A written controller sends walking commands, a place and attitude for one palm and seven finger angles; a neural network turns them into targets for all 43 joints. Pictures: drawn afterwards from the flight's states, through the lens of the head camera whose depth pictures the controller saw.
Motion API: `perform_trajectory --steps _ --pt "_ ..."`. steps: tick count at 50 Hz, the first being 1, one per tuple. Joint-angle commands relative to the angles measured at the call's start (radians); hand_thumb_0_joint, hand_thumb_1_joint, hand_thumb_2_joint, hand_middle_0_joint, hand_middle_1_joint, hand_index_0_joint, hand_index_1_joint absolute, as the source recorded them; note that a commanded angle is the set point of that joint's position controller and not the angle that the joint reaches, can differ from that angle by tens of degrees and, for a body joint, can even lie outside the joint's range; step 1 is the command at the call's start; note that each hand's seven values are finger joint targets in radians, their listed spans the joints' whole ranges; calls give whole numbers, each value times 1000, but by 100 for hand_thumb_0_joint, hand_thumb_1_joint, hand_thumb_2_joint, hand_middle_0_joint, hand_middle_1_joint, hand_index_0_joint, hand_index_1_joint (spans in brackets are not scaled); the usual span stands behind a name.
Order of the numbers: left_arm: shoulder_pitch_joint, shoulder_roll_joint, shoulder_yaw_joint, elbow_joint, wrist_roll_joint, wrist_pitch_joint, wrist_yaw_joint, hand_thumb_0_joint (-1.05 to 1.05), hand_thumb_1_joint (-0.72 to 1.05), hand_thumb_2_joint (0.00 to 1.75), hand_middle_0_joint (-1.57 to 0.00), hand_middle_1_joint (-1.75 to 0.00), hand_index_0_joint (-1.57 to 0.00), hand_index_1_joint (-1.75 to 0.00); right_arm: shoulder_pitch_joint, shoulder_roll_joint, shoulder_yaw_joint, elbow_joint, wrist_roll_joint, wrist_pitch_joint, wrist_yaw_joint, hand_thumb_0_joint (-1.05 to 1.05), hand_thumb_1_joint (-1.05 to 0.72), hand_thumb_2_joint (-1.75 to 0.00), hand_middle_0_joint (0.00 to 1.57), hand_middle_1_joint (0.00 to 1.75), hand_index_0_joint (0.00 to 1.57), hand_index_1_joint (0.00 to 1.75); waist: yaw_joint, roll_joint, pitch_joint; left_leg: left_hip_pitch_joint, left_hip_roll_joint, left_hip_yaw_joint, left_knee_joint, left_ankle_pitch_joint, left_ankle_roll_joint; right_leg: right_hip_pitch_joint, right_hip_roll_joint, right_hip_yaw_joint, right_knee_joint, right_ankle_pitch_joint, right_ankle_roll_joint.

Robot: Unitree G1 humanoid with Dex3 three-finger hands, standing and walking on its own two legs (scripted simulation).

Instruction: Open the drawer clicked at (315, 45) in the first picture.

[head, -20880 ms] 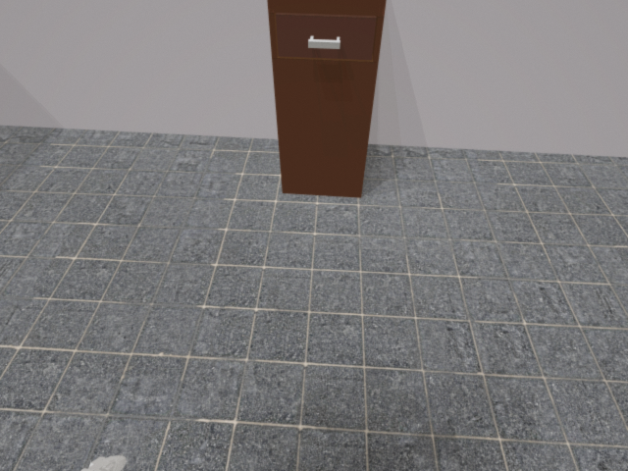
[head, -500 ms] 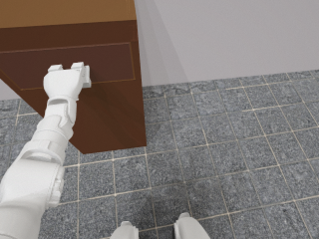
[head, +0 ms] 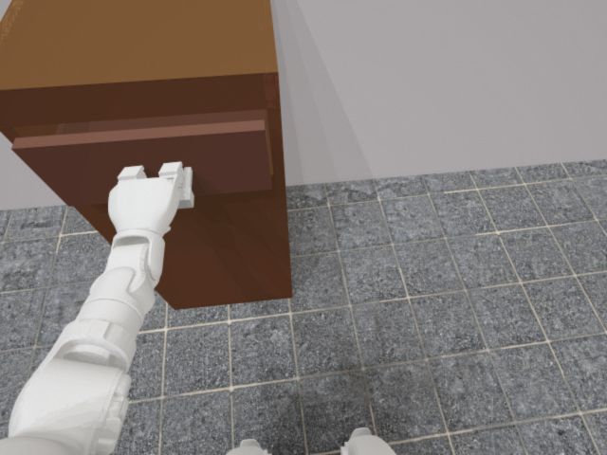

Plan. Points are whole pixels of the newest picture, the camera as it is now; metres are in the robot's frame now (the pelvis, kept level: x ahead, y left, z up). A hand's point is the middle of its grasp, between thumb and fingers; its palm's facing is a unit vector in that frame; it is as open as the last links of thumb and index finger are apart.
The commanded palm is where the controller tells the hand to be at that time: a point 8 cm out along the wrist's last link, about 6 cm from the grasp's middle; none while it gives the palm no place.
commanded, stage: pull the drawer open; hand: left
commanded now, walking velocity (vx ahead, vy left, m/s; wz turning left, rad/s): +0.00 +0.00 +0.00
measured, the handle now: (156, 188) +0.49 +0.21 +0.01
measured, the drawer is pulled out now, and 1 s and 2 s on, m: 0.04 0.15 0.28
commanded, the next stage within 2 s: none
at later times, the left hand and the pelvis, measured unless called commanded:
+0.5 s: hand (156, 260) +0.38 +0.20 -0.01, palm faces -0.02 -0.02 -1.00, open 5.2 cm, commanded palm +0.35 +0.19 +0.04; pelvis -0.01 -0.01 +0.01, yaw +1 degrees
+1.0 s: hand (152, 299) +0.33 +0.20 -0.01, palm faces +0.00 -0.04 -1.00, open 5.2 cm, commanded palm +0.29 +0.20 +0.04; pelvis -0.01 -0.01 +0.01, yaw +1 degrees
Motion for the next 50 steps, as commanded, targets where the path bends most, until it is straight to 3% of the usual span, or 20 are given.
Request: perform_trajectory --steps 1,4,5,8,11,12,16,17,18,19,24,26,29,32,37,41,42,44,45,50 --pt "-343 181 36 -184 0 14 51 0 90 90 -40 -135 -40 -135 84 -154 -56 -58 4 -20 -17 0 -90 -90 20 30 20 30 1 -1 -403 300 -12 -9 -69 585 2 241 29 -64 -55 437 -50" --pt "-319 160 23 -170 3 19 55 0 90 90 -40 -135 -40 -135 65 -146 -55 -63 6 -21 -21 0 -90 -90 20 30 20 30 4 -30 -383 296 -16 -6 -77 551 3 249 28 -63 -64 422 -48" --pt "-311 144 14 -192 -1 17 55 0 90 90 -40 -135 -40 -135 64 -142 -55 -71 7 -22 -21 0 -90 -90 20 30 20 30 7 -16 -408 314 -18 -4 -78 566 3 262 27 -62 -64 435 -50" --pt "-291 116 -2 -218 -3 10 54 0 90 90 -40 -135 -40 -135 46 -135 -55 -79 10 -23 -23 0 -90 -90 20 30 20 30 9 -15 -395 330 -15 -12 -78 580 1 250 27 -64 -63 428 -50" --pt "-247 126 13 -250 -4 4 55 0 90 90 -40 -135 -40 -135 28 -133 -54 -94 10 -24 -25 0 -90 -90 20 30 20 30 23 -36 -413 326 -20 -9 -77 584 3 283 26 -59 -64 446 -52" --pt "-218 95 -9 -241 -1 6 56 0 90 90 -40 -135 -40 -135 21 -127 -53 -99 12 -24 -25 0 -90 -90 20 30 20 30 22 -40 -396 322 -21 -4 -80 560 4 280 26 -60 -68 439 -50" --pt "-216 114 4 -276 6 4 68 0 90 90 -40 -135 -40 -135 -3 -127 -49 -105 13 -28 -29 0 -90 -90 20 30 20 30 29 -43 -374 301 -28 -6 -91 507 4 287 24 -57 -71 413 -55" --pt "-202 78 -25 -269 8 6 72 0 90 90 -40 -135 -40 -135 -10 -121 -49 -108 14 -31 -29 0 -90 -90 20 30 20 30 24 -37 -356 302 -29 1 -93 488 5 280 24 -57 -78 404 -53" --pt "-201 120 11 -269 8 7 75 0 90 90 -40 -135 -40 -135 -10 -124 -48 -103 16 -31 -30 0 -90 -90 20 30 20 30 33 -46 -346 293 -30 2 -96 473 5 287 23 -56 -78 400 -55" --pt "-185 124 11 -275 13 9 79 0 90 90 -40 -135 -40 -135 -21 -124 -47 -107 13 -32 -33 0 -90 -90 20 30 20 30 40 -44 -364 291 -34 4 -95 472 6 299 22 -52 -76 406 -54" --pt "-157 103 -7 -301 4 21 82 0 90 90 -40 -135 -40 -135 -41 -119 -42 -114 19 -37 -38 0 -90 -90 20 30 20 30 38 -59 -338 283 -38 7 -111 429 6 314 21 -50 -91 389 -54" --pt "-117 114 6 -331 2 24 82 0 90 90 -40 -135 -40 -135 -54 -120 -42 -122 17 -38 -39 0 -90 -90 20 30 20 30 54 -40 -359 297 -40 6 -113 455 5 334 22 -47 -90 406 -58" --pt "-58 102 1 -350 -6 28 78 0 90 90 -40 -135 -40 -135 -68 -117 -40 -131 20 -41 -44 0 -90 -90 20 30 20 30 57 -72 -345 283 -43 13 -121 424 7 359 19 -43 -100 410 -53" --pt "-2 136 33 -374 -8 26 76 0 90 90 -40 -135 -40 -135 -80 -118 -37 -135 21 -45 -49 0 -90 -90 20 30 20 30 70 -84 -331 277 -44 15 -132 409 7 378 18 -38 -105 404 -52" --pt "53 130 30 -424 -3 31 84 0 90 90 -40 -135 -40 -135 -108 -117 -33 -144 24 -53 -53 0 -90 -90 20 30 20 30 73 -73 -296 277 -45 19 -143 380 5 369 16 -35 -115 378 -52" --pt "130 126 39 -486 -4 45 94 0 90 90 -40 -135 -40 -135 -127 -118 -34 -156 22 -58 -50 0 -90 -90 20 30 20 30 90 -50 -317 305 -46 16 -145 425 1 385 19 -39 -108 400 -60" --pt "140 100 15 -500 1 49 95 0 90 90 -40 -135 -40 -135 -130 -114 -35 -158 21 -58 -49 0 -90 -90 20 30 20 30 85 -45 -321 317 -43 17 -143 431 0 377 19 -39 -106 405 -58" --pt "166 76 -3 -516 -6 62 95 0 90 90 -40 -135 -40 -135 -138 -113 -33 -161 24 -62 -48 0 -90 -90 20 30 20 30 82 -54 -296 316 -43 17 -148 420 -1 372 20 -45 -111 396 -57" --pt "163 99 15 -530 -3 63 98 0 90 90 -40 -135 -40 -135 -142 -116 -33 -161 23 -63 -49 0 -90 -90 20 30 20 30 85 -75 -297 314 -42 15 -149 415 0 376 19 -43 -111 391 -56" --pt "215 81 -1 -555 -4 83 93 0 90 90 -40 -135 -40 -135 -173 -113 -25 -172 24 -66 -55 0 -90 -90 20 30 20 30 88 -83 -263 313 -48 17 -158 380 1 377 17 -41 -124 369 -55"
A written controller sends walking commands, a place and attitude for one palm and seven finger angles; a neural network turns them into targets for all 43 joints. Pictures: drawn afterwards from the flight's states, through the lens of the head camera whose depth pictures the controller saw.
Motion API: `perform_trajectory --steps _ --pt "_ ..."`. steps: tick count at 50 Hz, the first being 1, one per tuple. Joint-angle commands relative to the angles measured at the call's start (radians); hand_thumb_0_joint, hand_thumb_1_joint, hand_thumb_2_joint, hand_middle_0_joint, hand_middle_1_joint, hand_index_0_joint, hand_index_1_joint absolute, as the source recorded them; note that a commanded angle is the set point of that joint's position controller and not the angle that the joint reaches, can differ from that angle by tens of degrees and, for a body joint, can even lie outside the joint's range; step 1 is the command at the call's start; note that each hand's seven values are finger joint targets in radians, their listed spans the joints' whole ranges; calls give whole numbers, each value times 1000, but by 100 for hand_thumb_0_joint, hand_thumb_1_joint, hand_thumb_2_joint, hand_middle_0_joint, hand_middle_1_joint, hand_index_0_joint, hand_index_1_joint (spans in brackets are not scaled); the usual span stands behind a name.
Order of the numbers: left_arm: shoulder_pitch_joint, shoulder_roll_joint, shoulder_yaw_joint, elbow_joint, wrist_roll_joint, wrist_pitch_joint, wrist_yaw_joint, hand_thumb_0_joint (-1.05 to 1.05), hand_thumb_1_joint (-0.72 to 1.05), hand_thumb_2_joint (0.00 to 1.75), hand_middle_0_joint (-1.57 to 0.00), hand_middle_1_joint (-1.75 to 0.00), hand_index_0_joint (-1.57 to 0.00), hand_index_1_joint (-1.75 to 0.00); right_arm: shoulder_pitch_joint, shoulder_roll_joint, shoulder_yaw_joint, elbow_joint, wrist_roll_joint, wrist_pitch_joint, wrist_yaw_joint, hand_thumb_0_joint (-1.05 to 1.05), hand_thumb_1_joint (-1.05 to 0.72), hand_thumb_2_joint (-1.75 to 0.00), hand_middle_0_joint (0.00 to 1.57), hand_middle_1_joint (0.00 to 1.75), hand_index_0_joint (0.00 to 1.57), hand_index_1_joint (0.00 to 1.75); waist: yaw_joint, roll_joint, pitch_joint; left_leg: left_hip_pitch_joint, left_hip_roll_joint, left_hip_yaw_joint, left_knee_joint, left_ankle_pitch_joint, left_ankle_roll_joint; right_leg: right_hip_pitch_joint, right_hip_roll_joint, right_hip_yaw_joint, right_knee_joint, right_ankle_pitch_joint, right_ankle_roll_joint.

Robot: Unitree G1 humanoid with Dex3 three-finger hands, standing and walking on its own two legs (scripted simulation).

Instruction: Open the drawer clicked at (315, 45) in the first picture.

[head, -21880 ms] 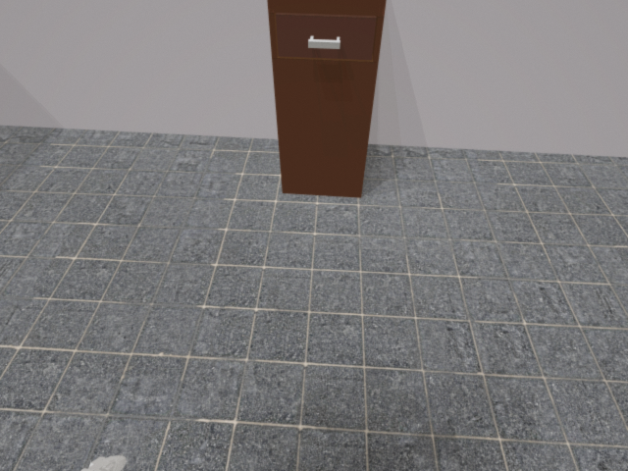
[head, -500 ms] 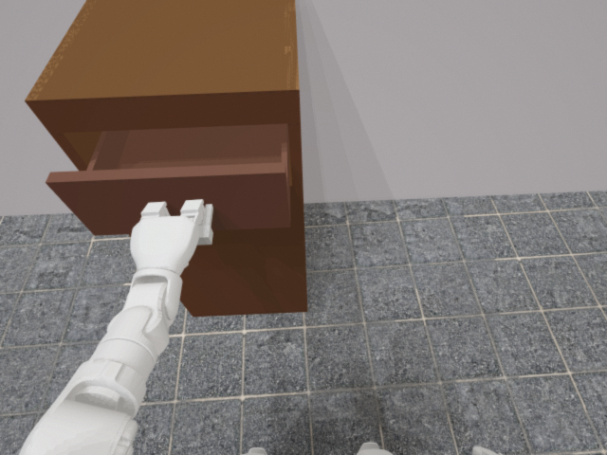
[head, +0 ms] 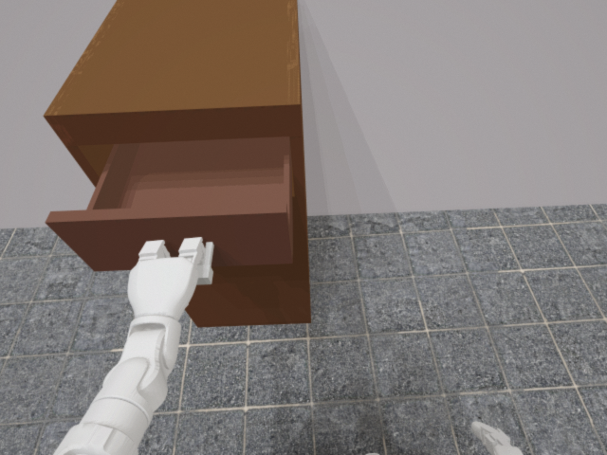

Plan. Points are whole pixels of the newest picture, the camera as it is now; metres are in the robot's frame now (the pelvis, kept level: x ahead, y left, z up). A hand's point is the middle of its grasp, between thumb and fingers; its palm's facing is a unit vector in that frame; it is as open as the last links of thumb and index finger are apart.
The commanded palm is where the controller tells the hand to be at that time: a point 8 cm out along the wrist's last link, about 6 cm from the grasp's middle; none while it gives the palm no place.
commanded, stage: pull the drawer open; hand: left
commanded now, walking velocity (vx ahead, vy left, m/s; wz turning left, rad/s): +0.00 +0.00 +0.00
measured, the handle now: (176, 263) +0.38 +0.21 +0.00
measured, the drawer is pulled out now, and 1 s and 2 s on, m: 0.15 0.28 0.30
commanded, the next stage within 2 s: open the thumb to release the handle in 1.36 s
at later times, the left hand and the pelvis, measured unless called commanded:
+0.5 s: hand (172, 334) +0.28 +0.20 -0.03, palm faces +0.00 -0.06 -1.00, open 5.3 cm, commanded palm +0.25 +0.21 +0.03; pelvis +0.00 +0.00 +0.00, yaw +0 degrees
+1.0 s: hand (163, 384) +0.22 +0.20 -0.03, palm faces +0.01 -0.07 -1.00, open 5.4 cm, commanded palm +0.19 +0.20 +0.03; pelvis +0.00 -0.01 -0.01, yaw +0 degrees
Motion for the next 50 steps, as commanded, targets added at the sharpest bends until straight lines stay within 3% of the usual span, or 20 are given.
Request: perform_trajectory --steps 1,5,11,15,17,18,21,22,25,27,30,36,42,44,46,50 --pt "-214 171 87 -207 -7 25 40 0 90 90 -40 -135 -40 -135 -47 -122 -34 -123 4 -43 -17 0 -90 -90 20 30 20 30 14 -63 -288 141 -40 14 -82 346 17 217 26 -43 -89 349 -38" --pt "-123 143 70 -249 -8 28 35 0 90 90 -40 -135 -40 -135 -61 -113 -32 -137 0 -47 -13 0 -90 -90 20 30 20 30 28 -60 -299 163 -41 19 -76 370 17 230 24 -44 -86 378 -37" --pt "-16 164 100 -330 -8 23 32 0 90 90 -40 -135 -40 -135 -97 -110 -27 -157 -3 -49 -10 0 -90 -90 20 30 20 30 48 -57 -290 162 -44 18 -76 381 14 252 24 -36 -81 398 -40" --pt "3 146 80 -348 0 27 34 0 90 90 -40 -135 -40 -135 -112 -105 -20 -160 -5 -51 -9 0 -90 -90 20 30 20 30 40 -72 -242 149 -44 17 -79 338 14 227 24 -38 -84 365 -37" --pt "25 186 119 -385 4 28 39 0 90 90 -40 -135 -40 -135 -118 -107 -20 -164 -5 -50 -10 0 -90 -90 20 30 20 30 54 -53 -275 162 -44 18 -79 353 12 244 22 -30 -78 377 -39" --pt "57 157 95 -382 5 32 38 0 90 90 -40 -135 -40 -135 -124 -103 -19 -167 -7 -51 -10 0 -90 -90 20 30 20 30 54 -53 -269 159 -48 19 -76 353 12 244 23 -33 -77 381 -39" --pt "106 163 111 -410 1 37 39 0 90 90 -40 -135 -40 -135 -137 -104 -19 -171 -7 -50 -8 0 -90 -90 20 30 20 30 57 -70 -262 164 -45 15 -73 369 11 246 26 -31 -77 395 -41" --pt "111 154 97 -434 -1 36 39 0 90 90 -40 -135 -40 -135 -139 -102 -17 -174 -7 -51 -6 0 -90 -90 20 30 20 30 56 -51 -258 168 -45 16 -76 355 10 242 21 -29 -77 387 -38" --pt "135 127 74 -458 -5 37 40 0 90 90 -40 -135 -40 -135 -149 -99 -14 -176 -9 -54 -4 0 -90 -90 20 30 20 30 50 -70 -241 162 -46 15 -74 338 11 233 22 -34 -78 371 -37" --pt "191 167 117 -490 -2 36 45 0 90 90 -40 -135 -40 -135 -156 -98 -16 -182 -11 -54 -5 0 -90 -90 20 30 20 30 68 -50 -262 177 -46 18 -75 358 9 251 22 -24 -74 389 -40" --pt "245 120 77 -528 -5 36 46 0 90 90 -40 -135 -40 -135 -170 -94 -13 -191 -12 -57 3 0 -90 -90 20 30 20 30 65 -53 -250 173 -47 16 -68 367 8 243 22 -25 -67 403 -40" --pt "340 142 109 -586 -1 30 60 0 90 90 -40 -135 -40 -135 -195 -94 -10 -201 -19 -60 6 0 -90 -90 20 30 20 30 75 -68 -243 166 -47 11 -62 351 6 238 25 -15 -59 391 -42" --pt "405 118 82 -650 5 27 72 0 90 90 -40 -135 -40 -135 -213 -87 -4 -214 -22 -61 15 0 -90 -90 20 30 20 30 74 -47 -204 161 -47 8 -53 312 6 196 25 -21 -53 331 -43" --pt "399 123 85 -653 5 28 75 0 90 90 -40 -135 -40 -135 -217 -87 -3 -211 -24 -62 13 0 -90 -90 20 30 20 30 67 -68 -197 151 -48 8 -47 285 8 191 23 -19 -56 319 -40" --pt "405 144 107 -663 7 29 77 0 90 90 -40 -135 -40 -135 -222 -88 -2 -214 -24 -59 10 0 -90 -90 20 30 20 30 70 -65 -201 149 -50 3 -48 277 7 192 25 -13 -55 304 -43" --pt "462 116 76 -692 8 24 79 0 90 90 -40 -135 -40 -135 -228 -80 1 -222 -26 -62 15 0 -90 -90 20 30 20 30 76 -51 -206 154 -51 4 -39 273 7 182 24 -14 -47 297 -42"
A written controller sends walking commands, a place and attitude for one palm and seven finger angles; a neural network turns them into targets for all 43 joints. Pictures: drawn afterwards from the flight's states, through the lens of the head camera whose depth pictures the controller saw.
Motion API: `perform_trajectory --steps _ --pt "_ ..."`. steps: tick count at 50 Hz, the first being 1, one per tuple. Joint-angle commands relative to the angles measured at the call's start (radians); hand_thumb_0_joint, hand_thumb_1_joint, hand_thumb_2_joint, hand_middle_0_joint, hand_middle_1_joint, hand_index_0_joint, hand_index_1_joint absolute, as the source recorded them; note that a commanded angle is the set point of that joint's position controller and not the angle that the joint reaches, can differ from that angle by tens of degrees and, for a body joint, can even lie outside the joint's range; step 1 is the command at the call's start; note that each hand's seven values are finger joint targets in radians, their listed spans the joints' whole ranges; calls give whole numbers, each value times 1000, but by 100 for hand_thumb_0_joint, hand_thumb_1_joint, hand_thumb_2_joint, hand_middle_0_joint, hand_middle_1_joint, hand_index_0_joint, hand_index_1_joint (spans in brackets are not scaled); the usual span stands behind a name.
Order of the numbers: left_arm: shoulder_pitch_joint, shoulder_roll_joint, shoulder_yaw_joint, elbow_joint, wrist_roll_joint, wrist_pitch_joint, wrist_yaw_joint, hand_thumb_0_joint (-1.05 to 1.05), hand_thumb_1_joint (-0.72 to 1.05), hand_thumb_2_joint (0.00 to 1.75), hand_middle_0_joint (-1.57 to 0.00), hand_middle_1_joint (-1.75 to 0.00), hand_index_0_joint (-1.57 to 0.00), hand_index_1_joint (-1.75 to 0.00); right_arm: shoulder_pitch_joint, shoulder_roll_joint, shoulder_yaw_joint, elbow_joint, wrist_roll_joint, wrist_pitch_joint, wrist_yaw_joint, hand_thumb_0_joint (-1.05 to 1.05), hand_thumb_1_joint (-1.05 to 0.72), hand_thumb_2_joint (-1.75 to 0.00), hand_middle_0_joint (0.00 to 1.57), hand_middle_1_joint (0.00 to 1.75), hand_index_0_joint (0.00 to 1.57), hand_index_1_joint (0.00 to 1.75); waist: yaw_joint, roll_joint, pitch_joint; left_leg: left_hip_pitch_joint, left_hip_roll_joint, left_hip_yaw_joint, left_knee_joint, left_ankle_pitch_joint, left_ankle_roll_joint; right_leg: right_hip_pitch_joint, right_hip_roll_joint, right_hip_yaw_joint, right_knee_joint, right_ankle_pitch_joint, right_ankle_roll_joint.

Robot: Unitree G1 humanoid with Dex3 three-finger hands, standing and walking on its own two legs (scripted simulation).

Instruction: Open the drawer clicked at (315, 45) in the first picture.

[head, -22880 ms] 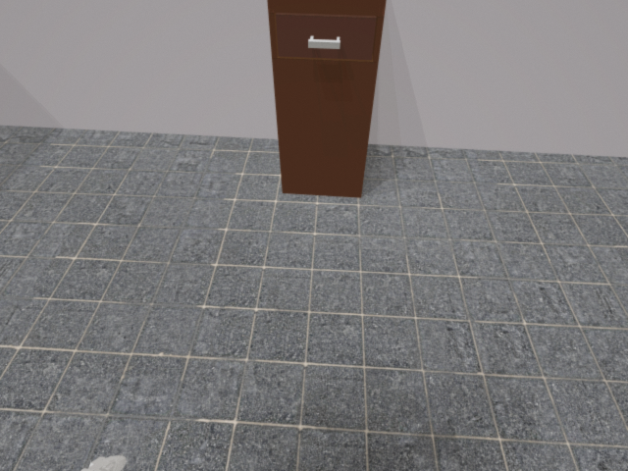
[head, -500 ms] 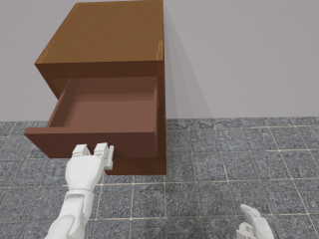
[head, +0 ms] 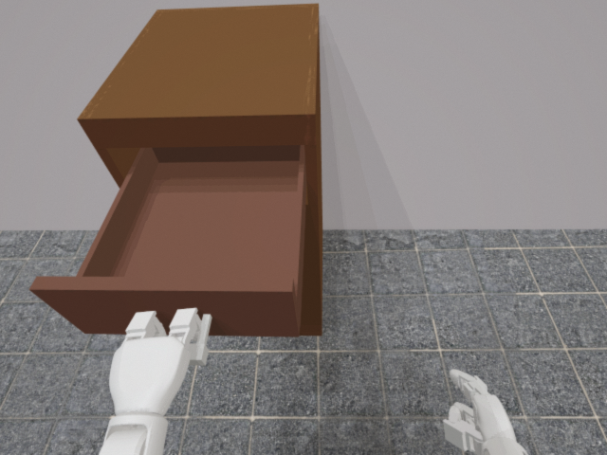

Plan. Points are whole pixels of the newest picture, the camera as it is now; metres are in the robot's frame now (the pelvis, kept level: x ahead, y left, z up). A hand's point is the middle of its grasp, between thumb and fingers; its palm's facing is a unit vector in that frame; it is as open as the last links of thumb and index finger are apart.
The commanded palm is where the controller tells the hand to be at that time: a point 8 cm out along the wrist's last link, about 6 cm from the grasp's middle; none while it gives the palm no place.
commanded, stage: pull the drawer open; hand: left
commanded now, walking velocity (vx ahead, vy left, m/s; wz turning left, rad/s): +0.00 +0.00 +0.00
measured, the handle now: (169, 337) +0.26 +0.21 +0.00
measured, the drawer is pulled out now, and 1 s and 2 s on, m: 0.28 0.30 0.28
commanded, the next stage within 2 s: open the thumb to release the handle in 0.36 s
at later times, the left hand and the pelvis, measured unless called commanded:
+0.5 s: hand (166, 393) +0.20 +0.20 -0.02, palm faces +0.00 -0.09 -1.00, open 5.5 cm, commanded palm +0.17 +0.21 +0.03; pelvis +0.00 -0.01 -0.01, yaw -1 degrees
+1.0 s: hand (167, 391) +0.20 +0.20 -0.02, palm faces +0.01 -0.08 -1.00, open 12.5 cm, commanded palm +0.18 +0.22 +0.03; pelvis -0.01 -0.01 +0.00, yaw +1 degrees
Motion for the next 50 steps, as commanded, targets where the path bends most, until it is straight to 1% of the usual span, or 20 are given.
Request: perform_trajectory --steps 1,10,11,16,19,21,22,23,24,26,29,31,33,34,40,43,44,46,47,50 --pt "-43 121 125 -237 -13 21 57 0 90 90 -40 -135 -40 -135 -124 -97 -32 -162 1 -52 -7 0 -90 -90 20 30 20 30 15 -39 -218 105 -49 6 -80 313 21 140 24 -9 -116 352 -29" --pt "9 131 130 -264 -15 9 51 0 90 90 -40 -135 -40 -135 -133 -92 -24 -173 -2 -56 -11 0 -90 -90 20 30 20 30 18 -66 -177 68 -55 4 -69 239 27 117 17 6 -125 290 -23" --pt "43 151 157 -274 -20 7 52 0 90 90 -40 -135 -40 -135 -133 -92 -24 -178 -2 -56 -12 0 -90 -90 20 30 20 30 29 -61 -190 68 -57 5 -71 246 25 136 19 9 -122 300 -26" --pt "174 145 157 -304 -31 -4 44 0 90 90 -40 -135 -40 -135 -129 -90 -22 -194 1 -57 0 0 -90 -90 20 30 20 30 43 -49 -206 67 -57 6 -64 283 21 154 21 19 -104 353 -29" --pt "280 140 157 -329 -41 -16 43 0 90 90 -40 -135 -40 -135 -132 -91 -17 -204 -1 -60 12 0 -90 -90 20 30 20 30 51 -54 -182 42 -59 10 -55 296 22 163 17 31 -94 414 -27" --pt "346 163 186 -354 -43 -24 47 0 90 90 -40 -135 -40 -135 -131 -93 -16 -213 -3 -58 19 0 -90 -90 20 30 20 30 59 -48 -199 35 -57 7 -49 325 19 176 18 40 -78 449 -30" --pt "382 144 171 -354 -41 -29 49 0 90 90 -40 -135 -40 -135 -131 -90 -14 -216 -2 -60 26 0 -90 -90 20 30 20 30 63 -36 -187 32 -56 7 -47 325 18 161 22 34 -68 435 -32" --pt "-20 161 146 -355 -12 -23 59 0 90 90 -40 -135 -40 -135 -141 -110 -17 -171 -11 -43 13 0 -90 -90 20 30 20 30 -27 -32 -162 19 -50 -5 -17 269 23 54 12 35 -71 372 -26" --pt "-20 178 197 -332 6 -30 76 0 83 87 -40 -134 -40 -134 -125 -96 -30 -177 -20 -52 3 0 -90 -90 20 30 20 30 9 -10 -181 18 -51 -1 -16 246 22 57 15 27 -68 320 -27" --pt "65 171 205 -284 -1 -13 89 0 69 81 -38 -133 -38 -133 -115 -100 -33 -181 -14 -57 0 0 -90 -90 20 30 20 30 21 -31 -220 36 -53 -1 -19 268 23 86 22 24 -71 344 -32" --pt "57 149 170 -287 -13 15 93 0 48 72 -37 -130 -37 -130 -115 -101 -36 -178 -7 -55 -4 0 -90 -90 20 30 20 30 16 -39 -242 49 -55 5 -19 283 23 101 21 12 -69 370 -25" --pt "22 151 165 -281 -22 37 83 0 34 66 -36 -129 -36 -129 -117 -104 -34 -174 -1 -48 -10 0 -90 -90 20 30 20 30 5 -75 -242 54 -53 2 -28 290 25 118 19 3 -77 382 -23" --pt "39 157 165 -266 -22 44 75 0 20 60 -35 -127 -35 -127 -123 -100 -31 -171 4 -48 -16 0 -90 -90 20 30 20 30 16 -86 -223 50 -56 7 -38 282 26 135 16 10 -89 399 -19" --pt "52 156 160 -267 -22 44 71 0 13 57 -35 -127 -35 -127 -129 -99 -25 -173 2 -48 -18 0 -90 -90 20 30 20 30 23 -81 -228 46 -58 9 -42 277 25 144 15 10 -90 395 -17" --pt "31 154 154 -250 -26 30 45 0 -29 39 -32 -122 -32 -122 -132 -93 -19 -169 6 -47 -26 0 -90 -90 20 30 20 30 21 -92 -182 44 -57 9 -63 235 27 138 13 7 -120 325 -16" --pt "-14 165 162 -235 -15 18 44 0 -50 30 -30 -120 -30 -120 -132 -92 -20 -165 4 -46 -28 0 -90 -90 20 30 20 30 20 -62 -170 51 -56 8 -69 212 27 115 15 8 -131 262 -19" --pt "-14 144 139 -228 -11 15 44 0 -50 30 -30 -120 -30 -120 -134 -91 -17 -167 0 -49 -29 0 -90 -90 20 30 20 30 18 -61 -160 48 -57 9 -65 203 28 105 14 6 -133 251 -17" --pt "-50 158 153 -236 -14 12 43 0 -50 30 -30 -120 -30 -120 -128 -92 -21 -163 -1 -47 -30 0 -90 -90 20 30 20 30 14 -75 -190 54 -57 7 -65 209 28 122 12 8 -134 258 -17" --pt "-38 166 164 -240 -13 5 46 0 -50 30 -30 -120 -30 -120 -130 -91 -20 -166 -1 -52 -32 0 -90 -90 20 30 20 30 23 -64 -196 54 -60 10 -62 216 28 126 11 17 -131 279 -17" --pt "-11 167 171 -225 -21 6 44 0 -50 30 -30 -120 -30 -120 -131 -88 -20 -164 6 -51 -33 0 -90 -90 20 30 20 30 25 -72 -183 38 -61 10 -64 214 27 138 8 15 -133 292 -16"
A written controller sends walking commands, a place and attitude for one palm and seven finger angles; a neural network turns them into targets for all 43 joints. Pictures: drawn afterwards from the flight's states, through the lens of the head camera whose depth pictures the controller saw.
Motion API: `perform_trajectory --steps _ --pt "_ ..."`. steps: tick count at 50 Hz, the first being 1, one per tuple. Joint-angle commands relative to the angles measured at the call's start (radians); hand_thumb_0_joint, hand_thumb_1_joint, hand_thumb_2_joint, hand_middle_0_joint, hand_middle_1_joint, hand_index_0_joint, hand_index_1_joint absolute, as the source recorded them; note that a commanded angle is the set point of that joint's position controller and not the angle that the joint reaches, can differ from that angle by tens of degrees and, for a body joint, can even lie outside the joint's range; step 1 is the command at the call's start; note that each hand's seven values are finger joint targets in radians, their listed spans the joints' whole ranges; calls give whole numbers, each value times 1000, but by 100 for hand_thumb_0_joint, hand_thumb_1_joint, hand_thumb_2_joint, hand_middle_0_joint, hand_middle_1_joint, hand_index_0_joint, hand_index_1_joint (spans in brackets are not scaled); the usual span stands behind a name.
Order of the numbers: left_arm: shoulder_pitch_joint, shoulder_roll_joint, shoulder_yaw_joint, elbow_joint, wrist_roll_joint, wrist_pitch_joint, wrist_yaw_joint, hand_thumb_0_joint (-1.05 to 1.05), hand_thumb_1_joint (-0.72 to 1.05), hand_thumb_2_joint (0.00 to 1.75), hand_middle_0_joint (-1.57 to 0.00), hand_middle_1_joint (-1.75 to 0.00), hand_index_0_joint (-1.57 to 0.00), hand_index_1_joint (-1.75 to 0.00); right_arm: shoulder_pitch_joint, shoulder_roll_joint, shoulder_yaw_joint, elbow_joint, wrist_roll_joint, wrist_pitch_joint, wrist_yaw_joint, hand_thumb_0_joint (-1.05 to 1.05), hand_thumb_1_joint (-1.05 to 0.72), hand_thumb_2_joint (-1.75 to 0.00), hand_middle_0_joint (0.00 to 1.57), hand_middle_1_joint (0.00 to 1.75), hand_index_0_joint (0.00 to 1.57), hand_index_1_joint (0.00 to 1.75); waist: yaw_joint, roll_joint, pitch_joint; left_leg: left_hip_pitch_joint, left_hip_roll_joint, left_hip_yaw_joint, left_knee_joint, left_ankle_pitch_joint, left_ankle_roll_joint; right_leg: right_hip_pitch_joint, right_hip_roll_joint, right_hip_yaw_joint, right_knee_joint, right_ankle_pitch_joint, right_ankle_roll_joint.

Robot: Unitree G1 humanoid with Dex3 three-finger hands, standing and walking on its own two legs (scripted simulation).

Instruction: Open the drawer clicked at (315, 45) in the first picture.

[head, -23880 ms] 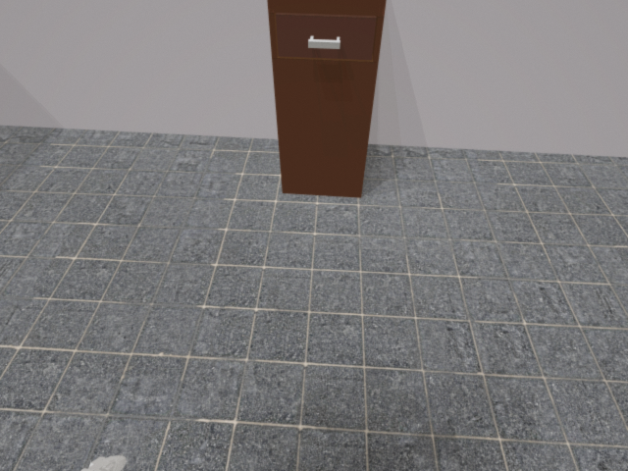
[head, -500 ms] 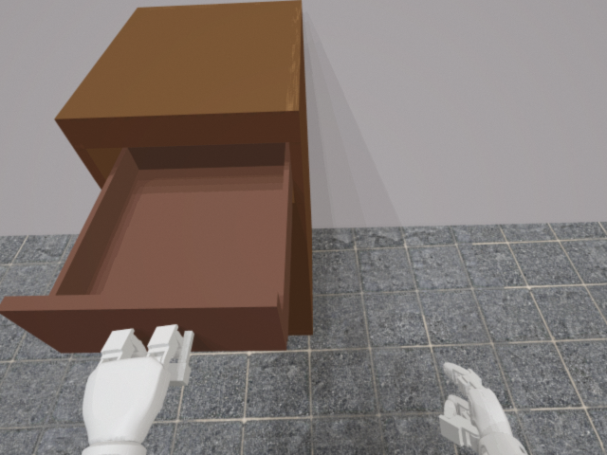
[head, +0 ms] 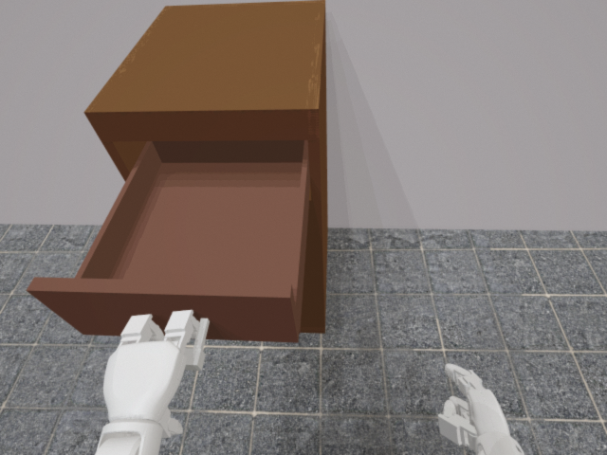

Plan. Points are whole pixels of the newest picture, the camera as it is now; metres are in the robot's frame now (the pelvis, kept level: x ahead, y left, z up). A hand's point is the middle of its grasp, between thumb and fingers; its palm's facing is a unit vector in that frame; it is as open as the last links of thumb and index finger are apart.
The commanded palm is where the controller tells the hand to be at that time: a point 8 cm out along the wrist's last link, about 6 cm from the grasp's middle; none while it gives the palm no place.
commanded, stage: lift the hand off the handle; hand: left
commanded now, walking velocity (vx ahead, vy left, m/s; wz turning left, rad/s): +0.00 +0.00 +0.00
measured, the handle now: (165, 341) +0.25 +0.22 +0.01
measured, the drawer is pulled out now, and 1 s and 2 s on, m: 0.30 0.28 0.28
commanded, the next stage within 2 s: draw the hand back to the body in 1.66 s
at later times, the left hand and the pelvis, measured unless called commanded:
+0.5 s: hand (167, 368) +0.22 +0.21 +0.00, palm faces +0.03 -0.07 -1.00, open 13.4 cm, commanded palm +0.20 +0.21 +0.06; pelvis -0.01 +0.00 +0.00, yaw +0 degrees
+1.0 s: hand (145, 345) +0.22 +0.21 +0.07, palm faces +0.09 -0.12 -0.99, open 13.7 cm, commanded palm +0.19 +0.20 +0.13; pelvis +0.01 +0.01 +0.03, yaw +0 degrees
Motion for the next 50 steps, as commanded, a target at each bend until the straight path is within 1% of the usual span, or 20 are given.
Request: perform_trajectory --steps 1,2,3,4,6,10,11,15,16,18,20,22,30,33,36,37,40,42,47,50 --pt "-78 168 173 -172 -12 24 50 0 -50 30 -30 -120 -30 -120 -123 -100 -39 -148 7 -51 -16 0 -90 -90 20 30 20 30 6 -66 -191 65 -60 21 -89 217 37 160 9 28 -165 297 -7" --pt "-81 166 169 -170 -6 21 53 0 -50 30 -30 -120 -30 -120 -126 -99 -38 -150 5 -53 -17 0 -90 -90 20 30 20 30 11 -57 -184 62 -62 22 -87 213 37 151 9 33 -162 290 -7" --pt "-82 104 101 -196 -8 24 51 0 -50 30 -30 -120 -30 -120 -123 -96 -40 -156 1 -53 -9 0 -90 -90 20 30 20 30 1 -40 -197 79 -59 21 -87 225 37 143 8 20 -158 293 -8" --pt "-92 103 95 -195 -11 22 51 0 -50 30 -30 -120 -30 -120 -118 -97 -44 -152 2 -56 -6 0 -90 -90 20 30 20 30 -6 -46 -189 86 -56 20 -85 228 38 132 8 14 -161 292 -7" --pt "-81 149 147 -181 -10 24 54 0 -50 30 -30 -120 -30 -120 -119 -102 -43 -148 1 -54 -10 0 -90 -90 20 30 20 30 2 -81 -208 73 -59 19 -81 236 38 157 10 22 -157 318 -6" --pt "-124 139 128 -180 -1 26 58 0 -50 30 -30 -120 -30 -120 -120 -101 -45 -146 3 -54 -10 0 -90 -90 20 30 20 30 0 -45 -190 73 -58 19 -85 210 37 127 8 15 -159 263 -9" --pt "-142 145 135 -169 -3 31 58 0 -50 30 -30 -120 -30 -120 -121 -102 -43 -144 3 -50 -12 0 -90 -90 20 30 20 30 -7 -67 -193 68 -57 17 -85 207 38 132 9 13 -161 256 -8" --pt "-246 128 98 -139 7 40 57 0 -50 30 -30 -120 -30 -120 -125 -101 -41 -132 5 -50 -20 0 -90 -90 20 30 20 30 -21 -55 -170 72 -57 17 -91 172 41 96 8 6 -175 194 -5" --pt "-277 146 115 -133 5 42 58 0 -50 30 -30 -120 -30 -120 -120 -104 -43 -127 4 -49 -23 0 -90 -90 20 30 20 30 -21 -68 -182 71 -56 17 -92 172 41 105 7 10 -177 190 -5" --pt "-288 131 93 -122 9 46 55 0 -50 30 -30 -120 -30 -120 -121 -102 -43 -125 6 -49 -25 0 -90 -90 20 30 20 30 -18 -53 -193 83 -57 19 -96 173 41 106 8 9 -179 186 -6" --pt "-281 152 108 -176 0 51 51 0 -50 30 -30 -120 -30 -120 -119 -103 -46 -133 8 -47 -25 0 -90 -90 20 30 20 30 0 -29 -243 120 -58 19 -114 206 40 151 10 4 -178 215 -10" --pt "-286 133 80 -227 -14 59 40 0 -50 30 -30 -120 -30 -120 -127 -101 -40 -145 9 -45 -26 0 -90 -90 20 30 20 30 -4 -21 -246 145 -57 17 -124 225 40 166 9 -1 -186 232 -9" --pt "-192 143 85 -269 -39 82 -33 0 -50 30 -30 -120 -30 -120 -145 -98 -29 -156 19 -35 -18 0 -90 -90 20 30 20 30 9 -82 -145 168 -52 20 -197 223 40 227 7 3 -255 218 -3" --pt "-147 138 72 -313 -56 88 -69 0 -50 30 -30 -120 -30 -120 -151 -96 -26 -165 25 -33 -12 0 -90 -90 20 30 20 30 17 -66 -130 197 -50 22 -221 244 41 261 5 0 -272 237 -3" --pt "-198 141 60 -323 -56 91 -102 0 -50 30 -30 -120 -30 -120 -157 -99 -21 -163 22 -26 -12 0 -90 -90 20 30 20 30 5 -77 -94 212 -50 20 -240 228 43 260 3 5 -302 202 1" --pt "-206 133 46 -334 -52 87 -112 0 -50 30 -30 -120 -30 -120 -160 -97 -18 -165 22 -28 -11 0 -90 -90 20 30 20 30 9 -56 -85 223 -50 21 -248 222 44 253 4 2 -306 187 1" --pt "-207 138 47 -371 -57 71 -138 0 -50 30 -30 -120 -30 -120 -153 -94 -20 -165 21 -32 -6 0 -90 -90 20 30 20 30 16 -55 -102 257 -50 18 -262 260 46 285 4 -6 -311 225 -1" --pt "-212 149 54 -431 -60 54 -146 0 -50 30 -30 -120 -30 -120 -153 -93 -20 -170 15 -35 -3 0 -90 -90 20 30 20 30 24 -22 -131 286 -48 15 -267 296 44 305 4 -8 -307 253 -4" --pt "-148 163 76 -476 -58 42 -161 0 -50 30 -30 -120 -30 -120 -155 -88 -18 -170 15 -37 16 0 -90 -90 20 30 20 30 35 -28 -116 311 -41 13 -282 370 37 334 9 -13 -310 320 -6" --pt "-150 146 55 -508 -62 57 -177 0 -50 30 -30 -120 -30 -120 -164 -86 -19 -171 20 -30 28 0 -90 -90 20 30 20 30 36 -25 -103 328 -38 13 -300 393 37 352 9 -13 -322 347 -6"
